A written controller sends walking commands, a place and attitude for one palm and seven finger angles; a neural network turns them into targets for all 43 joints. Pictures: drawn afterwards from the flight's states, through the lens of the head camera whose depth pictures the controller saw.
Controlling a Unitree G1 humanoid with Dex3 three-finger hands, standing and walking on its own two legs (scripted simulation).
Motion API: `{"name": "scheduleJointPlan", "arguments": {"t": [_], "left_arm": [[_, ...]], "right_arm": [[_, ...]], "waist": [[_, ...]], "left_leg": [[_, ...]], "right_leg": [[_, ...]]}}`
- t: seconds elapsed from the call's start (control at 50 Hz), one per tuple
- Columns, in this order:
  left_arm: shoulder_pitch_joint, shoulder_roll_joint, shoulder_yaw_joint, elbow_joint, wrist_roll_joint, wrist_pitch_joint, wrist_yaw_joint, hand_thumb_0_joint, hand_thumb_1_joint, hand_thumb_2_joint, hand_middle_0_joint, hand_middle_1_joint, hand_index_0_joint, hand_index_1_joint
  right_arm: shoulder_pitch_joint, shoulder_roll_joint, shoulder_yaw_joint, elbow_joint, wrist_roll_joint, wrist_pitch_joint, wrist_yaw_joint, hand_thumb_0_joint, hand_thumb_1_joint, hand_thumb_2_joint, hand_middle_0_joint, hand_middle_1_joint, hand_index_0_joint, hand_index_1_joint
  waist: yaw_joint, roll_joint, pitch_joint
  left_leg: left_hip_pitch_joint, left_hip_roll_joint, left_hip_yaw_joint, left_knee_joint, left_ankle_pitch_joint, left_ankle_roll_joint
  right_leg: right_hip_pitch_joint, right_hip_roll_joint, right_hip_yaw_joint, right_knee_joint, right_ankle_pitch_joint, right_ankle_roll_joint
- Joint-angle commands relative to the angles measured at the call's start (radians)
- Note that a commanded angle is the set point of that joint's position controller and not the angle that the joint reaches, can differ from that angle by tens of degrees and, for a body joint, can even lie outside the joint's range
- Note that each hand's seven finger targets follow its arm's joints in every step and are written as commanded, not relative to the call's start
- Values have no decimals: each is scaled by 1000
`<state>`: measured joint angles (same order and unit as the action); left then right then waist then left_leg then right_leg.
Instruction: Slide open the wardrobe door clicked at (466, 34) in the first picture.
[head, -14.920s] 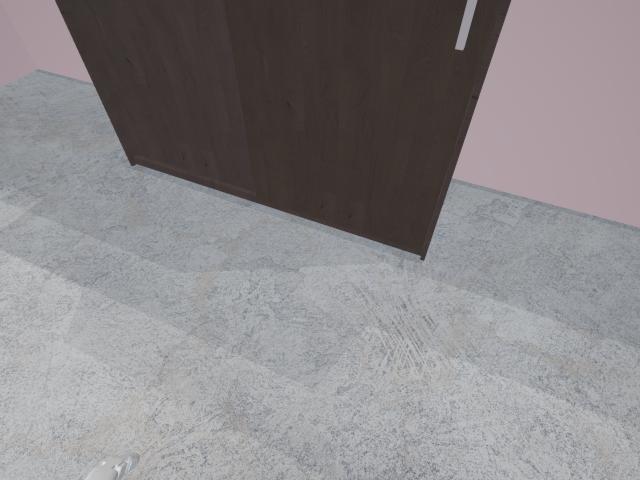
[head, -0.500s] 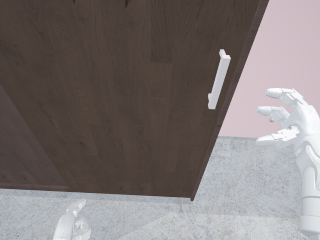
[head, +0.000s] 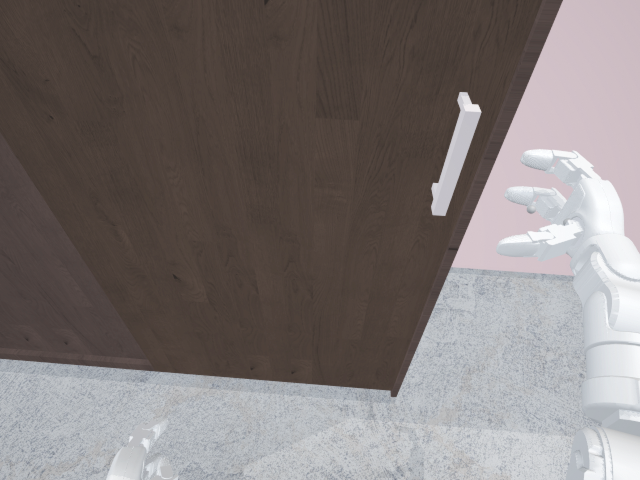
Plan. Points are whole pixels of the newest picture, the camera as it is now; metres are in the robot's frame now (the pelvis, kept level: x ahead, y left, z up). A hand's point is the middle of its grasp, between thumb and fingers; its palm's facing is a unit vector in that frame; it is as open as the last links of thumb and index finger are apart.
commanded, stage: move the hooked fingers beside the handle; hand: right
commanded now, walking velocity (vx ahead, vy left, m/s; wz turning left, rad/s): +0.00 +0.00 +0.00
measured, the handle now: (450, 157) +0.52 -0.15 +0.16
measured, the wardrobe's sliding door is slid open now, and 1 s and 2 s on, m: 0.00 0.00 0.00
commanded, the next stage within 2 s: feel for the door with the fingertips in 1.18 s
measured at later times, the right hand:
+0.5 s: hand (495, 178) +0.45 -0.19 +0.18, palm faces +0.07 +1.00 -0.01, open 14.0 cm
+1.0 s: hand (502, 186) +0.44 -0.19 +0.18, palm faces +0.06 +1.00 +0.00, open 14.0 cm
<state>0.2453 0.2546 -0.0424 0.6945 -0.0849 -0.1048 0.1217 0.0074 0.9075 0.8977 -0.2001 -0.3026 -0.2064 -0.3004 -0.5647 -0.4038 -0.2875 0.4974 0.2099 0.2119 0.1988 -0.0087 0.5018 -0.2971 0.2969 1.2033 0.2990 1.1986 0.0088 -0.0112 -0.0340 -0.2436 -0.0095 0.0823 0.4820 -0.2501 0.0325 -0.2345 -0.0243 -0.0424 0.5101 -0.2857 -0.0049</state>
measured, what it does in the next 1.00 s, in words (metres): stands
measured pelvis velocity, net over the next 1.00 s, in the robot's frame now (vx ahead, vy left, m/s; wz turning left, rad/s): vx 0.00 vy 0.00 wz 0.01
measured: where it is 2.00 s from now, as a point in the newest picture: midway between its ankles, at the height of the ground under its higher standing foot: outside the picture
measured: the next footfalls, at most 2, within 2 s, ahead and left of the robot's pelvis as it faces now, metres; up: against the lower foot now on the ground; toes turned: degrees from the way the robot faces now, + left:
none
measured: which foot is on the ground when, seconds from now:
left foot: down 0.00-1.00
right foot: down 0.00-1.00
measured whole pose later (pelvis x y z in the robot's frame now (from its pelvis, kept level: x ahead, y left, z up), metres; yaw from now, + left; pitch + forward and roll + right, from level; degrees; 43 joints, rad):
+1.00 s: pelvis +0.00 +0.00 +0.00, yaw +0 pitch +3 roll +1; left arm 0.30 0.26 -0.02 0.71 -0.08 -0.09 0.09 0.01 0.91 0.90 -0.20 -0.30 -0.21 -0.30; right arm -0.75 -0.39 -0.26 0.76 0.16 0.08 0.15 -0.01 0.50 -0.30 0.30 1.20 0.30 1.20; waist 0.04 -0.01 -0.05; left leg -0.31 -0.01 0.08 0.49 -0.24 0.03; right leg -0.30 -0.03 -0.05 0.54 -0.29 -0.01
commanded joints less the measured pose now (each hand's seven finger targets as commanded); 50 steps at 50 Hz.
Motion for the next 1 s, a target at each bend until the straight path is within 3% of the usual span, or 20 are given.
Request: {"name": "scheduleJointPlan", "arguments": {"t": [0.0,0.08,0.12,0.18,0.22,0.28,0.3,0.36,0.4,0.44,0.5,0.56,0.6,0.68,0.7,0.76,0.88,0.92,0.96,0.98], "left_arm": [[-44,149,56,-119,1,-41,8,0,900,900,-200,-300,-200,-300],[-17,155,65,-116,6,-38,2,0,900,900,-200,-300,-200,-300],[-15,144,65,-118,4,-39,-4,0,900,900,-200,-300,-200,-300],[2,155,69,-110,5,-35,-7,0,900,900,-200,-300,-200,-300],[6,150,66,-104,4,-31,-9,0,900,900,-200,-300,-200,-300],[26,156,71,-95,11,-30,-12,0,900,900,-200,-300,-200,-300],[29,149,70,-93,11,-31,-13,0,900,900,-200,-300,-200,-300],[68,164,73,-70,20,-28,-16,0,900,900,-200,-300,-200,-300],[61,152,73,-86,19,-30,-21,0,900,900,-200,-300,-200,-300],[74,153,76,-88,19,-31,-26,0,900,900,-200,-300,-200,-300],[80,157,78,-92,15,-27,-28,0,900,900,-200,-300,-200,-300],[83,160,83,-103,14,-23,-30,0,900,900,-200,-300,-200,-300],[78,150,80,-104,13,-24,-31,0,900,900,-200,-300,-200,-300],[73,155,81,-101,14,-21,-27,0,900,900,-200,-300,-200,-300],[67,148,78,-102,11,-22,-27,0,900,900,-200,-300,-200,-300],[67,157,80,-100,14,-22,-24,0,900,900,-200,-300,-200,-300],[53,148,76,-101,9,-24,-22,0,900,900,-200,-300,-200,-300],[49,146,74,-101,7,-25,-22,0,900,900,-200,-300,-200,-300],[56,153,76,-91,10,-25,-21,0,900,900,-200,-300,-200,-300],[50,149,73,-96,10,-25,-23,0,900,900,-200,-300,-200,-300]], "right_arm": [[-539,-234,-38,-141,2,-86,0,0,500,-300,300,1200,300,1200],[-558,-280,-77,-118,-5,-112,-9,0,500,-300,300,1200,300,1200],[-565,-211,-26,-118,-3,-123,-9,0,500,-300,300,1200,300,1200],[-586,-237,-44,-79,-9,-127,-21,0,500,-300,300,1200,300,1200],[-607,-200,-12,-36,-16,-123,-29,0,500,-300,300,1200,300,1200],[-689,-236,-34,-32,-33,-143,-55,0,500,-300,300,1200,300,1200],[-696,-193,-6,-8,-34,-148,-59,0,500,-300,300,1200,300,1200],[-738,-277,-67,80,-49,-177,-70,0,500,-300,300,1200,300,1200],[-718,-251,-46,78,-58,-200,-67,0,500,-300,300,1200,300,1200],[-713,-238,-36,74,-60,-219,-60,0,500,-300,300,1200,300,1200],[-674,-229,-40,115,-47,-213,-49,0,500,-300,300,1200,300,1200],[-655,-250,-62,73,-49,-214,-54,0,500,-300,300,1200,300,1200],[-667,-211,-33,49,-48,-215,-60,0,500,-300,300,1200,300,1200],[-667,-268,-73,5,-50,-222,-67,0,500,-300,300,1200,300,1200],[-665,-217,-34,17,-49,-217,-63,0,500,-300,300,1200,300,1200],[-656,-258,-64,6,-49,-215,-62,0,500,-300,300,1200,300,1200],[-701,-204,-11,12,-40,-205,-48,0,500,-300,300,1200,300,1200],[-694,-162,19,28,-33,-201,-45,0,500,-300,300,1200,300,1200],[-697,-195,-11,41,-34,-202,-51,0,500,-300,300,1200,300,1200],[-696,-169,9,52,-33,-197,-52,0,500,-300,300,1200,300,1200]], "waist": [[31,-24,-239],[22,-6,-311],[28,-37,-302],[32,-3,-292],[40,-22,-256],[48,-26,-293],[54,-17,-287],[54,23,-292],[47,-32,-330],[48,-30,-346],[49,8,-315],[37,-9,-340],[44,-26,-324],[40,-23,-336],[48,-12,-305],[39,-12,-324],[55,-60,-314],[60,-31,-302],[55,-19,-305],[56,-25,-298]], "left_leg": [[69,7,-63,-52,253,-9],[102,6,-63,-39,294,-7],[91,2,-61,-37,310,-5],[81,1,-60,-37,301,-8],[53,-1,-55,-43,257,-7],[51,-3,-61,-42,257,-6],[43,-5,-58,-42,256,-8],[50,-4,-61,-37,251,-8],[67,-3,-68,-28,279,-6],[71,-8,-64,-21,301,-4],[63,-11,-59,-23,299,-8],[78,-11,-62,-23,308,-7],[66,-14,-59,-24,315,-6],[84,-12,-66,-27,313,-8],[66,-14,-63,-33,295,-9],[82,-12,-68,-34,297,-9],[50,-11,-65,-38,283,-5],[38,-14,-58,-38,275,-6],[40,-13,-58,-36,274,-4],[34,-11,-57,-34,273,-5]], "right_leg": [[52,19,50,-52,232,-20],[56,20,52,-43,268,-22],[71,20,49,-39,283,-21],[50,18,52,-42,272,-23],[36,19,52,-47,237,-20],[46,20,57,-41,248,-23],[45,20,55,-40,246,-23],[12,20,58,-35,236,-23],[24,23,47,-31,255,-23],[36,21,49,-30,275,-21],[13,17,47,-31,264,-23],[25,17,40,-28,278,-25],[35,16,42,-30,290,-25],[32,17,39,-35,279,-27],[29,17,40,-37,263,-27],[34,18,38,-35,261,-29],[53,21,45,-31,256,-27],[54,19,50,-32,252,-25],[52,19,53,-27,257,-25],[46,20,54,-31,254,-25]]}}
